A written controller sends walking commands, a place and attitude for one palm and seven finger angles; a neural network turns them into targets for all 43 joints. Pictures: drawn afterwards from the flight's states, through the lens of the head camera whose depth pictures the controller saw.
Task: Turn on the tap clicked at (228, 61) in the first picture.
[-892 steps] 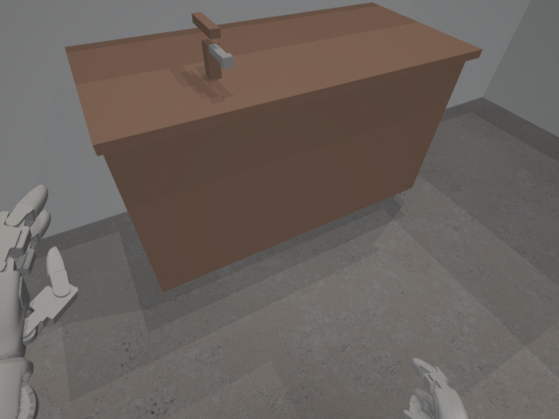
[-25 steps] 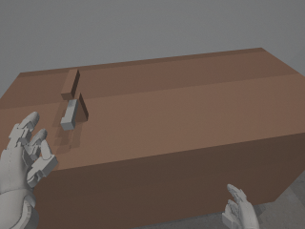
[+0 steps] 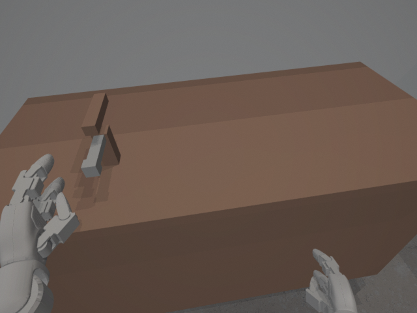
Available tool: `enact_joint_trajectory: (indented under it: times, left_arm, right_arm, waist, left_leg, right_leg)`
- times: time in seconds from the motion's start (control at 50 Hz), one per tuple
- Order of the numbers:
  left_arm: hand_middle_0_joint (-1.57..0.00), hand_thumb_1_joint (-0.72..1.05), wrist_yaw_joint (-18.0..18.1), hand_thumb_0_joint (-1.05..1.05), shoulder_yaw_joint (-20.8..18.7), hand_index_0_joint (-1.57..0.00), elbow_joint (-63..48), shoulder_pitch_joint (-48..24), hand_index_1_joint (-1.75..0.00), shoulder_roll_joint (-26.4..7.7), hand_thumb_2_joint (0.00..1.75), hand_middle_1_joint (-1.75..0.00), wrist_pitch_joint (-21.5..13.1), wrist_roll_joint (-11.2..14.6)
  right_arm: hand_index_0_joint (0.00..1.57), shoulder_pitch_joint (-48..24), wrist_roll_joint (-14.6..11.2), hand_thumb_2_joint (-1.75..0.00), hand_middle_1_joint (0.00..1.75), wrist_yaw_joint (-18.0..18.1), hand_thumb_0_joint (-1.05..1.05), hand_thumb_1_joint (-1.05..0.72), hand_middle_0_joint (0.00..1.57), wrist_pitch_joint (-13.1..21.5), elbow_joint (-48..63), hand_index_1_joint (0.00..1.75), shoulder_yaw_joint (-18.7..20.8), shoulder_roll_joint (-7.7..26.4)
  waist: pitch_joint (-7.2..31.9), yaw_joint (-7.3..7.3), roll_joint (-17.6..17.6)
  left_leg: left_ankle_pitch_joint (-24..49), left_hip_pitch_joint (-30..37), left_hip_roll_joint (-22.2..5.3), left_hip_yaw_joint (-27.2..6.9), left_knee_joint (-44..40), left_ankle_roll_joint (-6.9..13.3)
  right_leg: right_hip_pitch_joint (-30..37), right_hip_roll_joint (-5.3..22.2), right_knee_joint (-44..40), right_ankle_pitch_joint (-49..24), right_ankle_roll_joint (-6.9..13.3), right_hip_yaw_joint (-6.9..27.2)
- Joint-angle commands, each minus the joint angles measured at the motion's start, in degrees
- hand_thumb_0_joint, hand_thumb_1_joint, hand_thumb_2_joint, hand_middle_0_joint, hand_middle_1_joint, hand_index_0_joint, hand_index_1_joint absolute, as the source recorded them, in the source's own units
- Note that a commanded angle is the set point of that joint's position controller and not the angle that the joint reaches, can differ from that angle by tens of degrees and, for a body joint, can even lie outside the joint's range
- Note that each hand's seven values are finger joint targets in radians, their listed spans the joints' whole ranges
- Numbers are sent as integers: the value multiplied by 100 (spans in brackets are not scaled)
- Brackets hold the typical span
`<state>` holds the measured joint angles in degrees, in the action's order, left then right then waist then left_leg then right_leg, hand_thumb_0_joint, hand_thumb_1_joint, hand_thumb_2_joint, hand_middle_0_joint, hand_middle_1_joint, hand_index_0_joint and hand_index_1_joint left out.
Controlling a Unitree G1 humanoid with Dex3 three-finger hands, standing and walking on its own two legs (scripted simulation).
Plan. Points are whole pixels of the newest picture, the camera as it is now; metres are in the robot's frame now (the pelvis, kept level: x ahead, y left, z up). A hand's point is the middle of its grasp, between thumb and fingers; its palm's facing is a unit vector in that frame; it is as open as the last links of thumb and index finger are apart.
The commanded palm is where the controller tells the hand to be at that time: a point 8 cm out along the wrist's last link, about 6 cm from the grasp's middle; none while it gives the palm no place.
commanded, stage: reach beside the lever's end, fingers flat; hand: left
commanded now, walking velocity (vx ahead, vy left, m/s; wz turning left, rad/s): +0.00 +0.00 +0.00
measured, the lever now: (91, 167) +0.33 +0.29 +0.13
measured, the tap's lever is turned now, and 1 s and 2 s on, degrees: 0 0 0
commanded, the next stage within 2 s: none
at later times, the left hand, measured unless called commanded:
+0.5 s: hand (72, 207) +0.22 +0.25 +0.16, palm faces +0.48 -0.87 -0.12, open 7.5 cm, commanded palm +0.17 +0.30 +0.17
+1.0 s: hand (71, 200) +0.23 +0.27 +0.15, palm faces +0.51 -0.85 -0.10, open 7.6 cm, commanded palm +0.20 +0.32 +0.15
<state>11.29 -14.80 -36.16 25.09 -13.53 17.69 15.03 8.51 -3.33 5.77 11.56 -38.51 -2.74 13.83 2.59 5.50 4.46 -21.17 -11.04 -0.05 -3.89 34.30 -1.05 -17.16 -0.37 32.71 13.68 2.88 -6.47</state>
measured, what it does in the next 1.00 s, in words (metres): stands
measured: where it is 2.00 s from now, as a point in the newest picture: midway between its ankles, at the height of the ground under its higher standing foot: outside the picture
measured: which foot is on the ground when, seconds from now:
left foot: down 0.00-1.00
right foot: down 0.00-1.00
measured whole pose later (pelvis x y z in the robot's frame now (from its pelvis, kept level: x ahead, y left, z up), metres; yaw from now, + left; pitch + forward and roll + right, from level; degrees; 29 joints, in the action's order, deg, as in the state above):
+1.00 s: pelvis +0.00 +0.01 +0.00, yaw -1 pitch -1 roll +0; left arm 9.6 -18.9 -17.1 13.0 -14.3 11.7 14.4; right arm 9.1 -3.2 7.0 11.7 -40.1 -2.2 13.3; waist 1.6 4.4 3.3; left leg -19.5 -11.7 0.7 -2.8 32.0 -0.5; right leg -18.4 0.2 31.2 12.2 2.4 -5.4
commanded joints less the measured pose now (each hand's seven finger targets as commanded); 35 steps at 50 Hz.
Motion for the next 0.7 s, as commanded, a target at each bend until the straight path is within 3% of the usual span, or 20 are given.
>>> enact_joint_trajectory:
  times: [0.0, 0.02, 0.04, 0.08, 0.14, 0.16, 0.2, 0.22, 0.24, 0.26, 0.3, 0.34, 0.36, 0.44, 0.48, 0.5, 0.54, 0.58, 0.64, 0.68]
  left_arm:
    - [-20, 90, -11, 0, -588, -20, -1066, -734, -30, -893, 90, -30, -446, -61]
    - [-20, 90, -33, 0, -552, -20, -1005, -848, -30, -864, 90, -30, -444, -40]
    - [-20, 90, -35, 0, -592, -20, -1033, -986, -30, -904, 90, -30, -462, -86]
    - [-20, 90, -31, 0, -430, -20, -1001, -1057, -30, -789, 90, -30, -470, -109]
    - [-20, 90, -39, 0, -609, -20, -865, -1017, -30, -923, 90, -30, -477, -131]
    - [-20, 90, -65, 0, -446, -20, -930, -1072, -30, -781, 90, -30, -505, -156]
    - [-20, 90, -78, 0, -458, -20, -915, -996, -30, -810, 90, -30, -523, -162]
    - [-20, 90, -70, 0, -464, -20, -915, -1003, -30, -798, 90, -30, -545, -153]
    - [-20, 90, -52, 0, -561, -20, -890, -949, -30, -869, 90, -30, -546, -193]
    - [-20, 90, -50, 0, -424, -20, -892, -1045, -30, -725, 90, -30, -563, -187]
    - [-20, 90, -29, 0, -496, -20, -785, -1038, -30, -767, 90, -30, -582, -166]
    - [-20, 90, 7, 0, -712, -20, -731, -988, -30, -943, 90, -30, -606, -199]
    - [-20, 90, -9, 0, -546, -20, -729, -1033, -30, -782, 90, -30, -622, -207]
    - [-20, 90, -54, 0, -716, -20, -582, -1129, -29, -919, 90, -29, -705, -165]
    - [-19, 90, -75, 0, -732, -19, -384, -1228, -28, -929, 90, -28, -760, -137]
    - [-19, 90, -110, 0, -618, -19, -385, -1332, -28, -846, 90, -28, -782, -131]
    - [-19, 90, -114, 0, -772, -19, -283, -1435, -28, -986, 90, -28, -834, -139]
    - [-19, 90, -159, 0, -737, -19, -138, -1405, -27, -942, 90, -27, -858, -109]
    - [-19, 90, -164, 0, -813, -19, -112, -1561, -26, -1027, 90, -26, -932, -126]
    - [-19, 90, -187, 0, -836, -19, 151, -1634, -26, -1031, 90, -26, -941, -83]
  right_arm:
    - [20, -983, 33, -90, 30, 51, 0, -90, 20, 354, 1018, 30, 184, 488]
    - [20, -962, 44, -90, 30, 65, 0, -90, 20, 351, 1008, 30, 178, 499]
    - [20, -1071, 5, -90, 30, 65, 0, -90, 20, 361, 987, 30, 146, 472]
    - [20, -985, 36, -90, 30, 63, 0, -90, 20, 385, 1013, 30, 160, 475]
    - [20, -995, 34, -90, 30, 76, 0, -90, 20, 369, 988, 30, 144, 482]
    - [20, -933, 49, -90, 30, 66, 0, -90, 20, 367, 1020, 30, 155, 471]
    - [20, -855, 69, -90, 30, 65, 0, -90, 20, 357, 1030, 30, 163, 477]
    - [20, -845, 92, -90, 30, 67, 0, -90, 20, 364, 1050, 30, 172, 482]
    - [20, -928, 59, -90, 30, 62, 0, -90, 20, 355, 1037, 30, 146, 464]
    - [20, -871, 80, -90, 30, 58, 0, -90, 20, 355, 1044, 30, 154, 453]
    - [20, -813, 100, -90, 30, 64, 0, -90, 20, 329, 1033, 30, 178, 475]
    - [20, -870, 82, -90, 30, 72, 0, -90, 20, 304, 1002, 30, 165, 465]
    - [20, -808, 98, -90, 30, 64, 0, -90, 20, 294, 1039, 30, 185, 464]
    - [20, -857, 70, -90, 30, 87, 0, -90, 20, 282, 988, 30, 180, 458]
    - [20, -747, 78, -90, 30, 98, 0, -90, 20, 295, 967, 30, 214, 484]
    - [20, -781, 86, -90, 30, 105, 0, -90, 20, 303, 971, 30, 211, 479]
    - [20, -853, 60, -90, 30, 130, 0, -90, 20, 328, 918, 30, 200, 473]
    - [20, -744, 75, -90, 30, 126, 0, -90, 20, 332, 928, 30, 231, 495]
    - [20, -835, 59, -90, 30, 133, 0, -90, 20, 365, 901, 30, 217, 478]
    - [20, -745, 59, -90, 30, 138, 0, -90, 20, 349, 866, 30, 238, 498]
  waist:
    - [336, -2, -384]
    - [355, -22, -532]
    - [268, -19, -196]
    - [366, -32, -219]
    - [382, -5, -364]
    - [458, -18, -244]
    - [520, -5, -195]
    - [560, 0, -342]
    - [510, 31, -203]
    - [516, -9, -186]
    - [564, -6, -339]
    - [539, 31, -258]
    - [621, -2, -330]
    - [527, -1, -126]
    - [532, -36, -305]
    - [523, -53, -177]
    - [453, -46, -125]
    - [558, -51, -311]
    - [553, -43, -43]
    - [509, -72, -301]
  left_leg:
    - [1016, -669, 23, 117, -542, 228]
    - [974, -691, 36, 108, -553, 231]
    - [960, -616, 41, 113, -577, 215]
    - [1013, -599, 53, 94, -595, 206]
    - [1193, -569, 43, 78, -637, 183]
    - [1294, -541, 48, 95, -639, 164]
    - [1453, -494, 45, 95, -648, 132]
    - [1537, -474, 39, 89, -639, 132]
    - [1553, -474, 30, 83, -671, 96]
    - [1581, -458, 41, 104, -652, 98]
    - [1654, -477, 40, 95, -658, 83]
    - [1709, -485, 32, 93, -676, 47]
    - [1770, -464, 37, 114, -660, 51]
    - [1651, -472, 38, 115, -679, 42]
    - [1553, -523, 27, 105, -684, 64]
    - [1545, -483, 39, 112, -688, 64]
    - [1502, -475, 40, 101, -718, 57]
    - [1503, -521, 46, 115, -701, 88]
    - [1476, -466, 59, 121, -724, 63]
    - [1345, -583, 50, 99, -754, 89]
  right_leg:
    - [706, 289, -724, 148, -251, 432]
    - [712, 291, -727, 196, -269, 435]
    - [632, 271, -731, 217, -231, 421]
    - [662, 273, -677, 128, -225, 396]
    - [715, 227, -635, -77, -207, 335]
    - [729, 240, -585, -191, -198, 328]
    - [762, 225, -532, -388, -186, 286]
    - [796, 222, -517, -502, -192, 277]
    - [770, 197, -506, -452, -167, 252]
    - [739, 216, -513, -508, -174, 273]
    - [799, 202, -492, -599, -176, 257]
    - [826, 188, -494, -621, -154, 253]
    - [822, 200, -477, -675, -162, 255]
    - [773, 191, -524, -580, -156, 281]
    - [754, 188, -554, -469, -167, 295]
    - [726, 200, -559, -470, -167, 302]
    - [716, 194, -592, -420, -157, 317]
    - [777, 198, -590, -450, -177, 330]
    - [753, 205, -597, -418, -159, 338]
    - [758, 198, -639, -284, -174, 348]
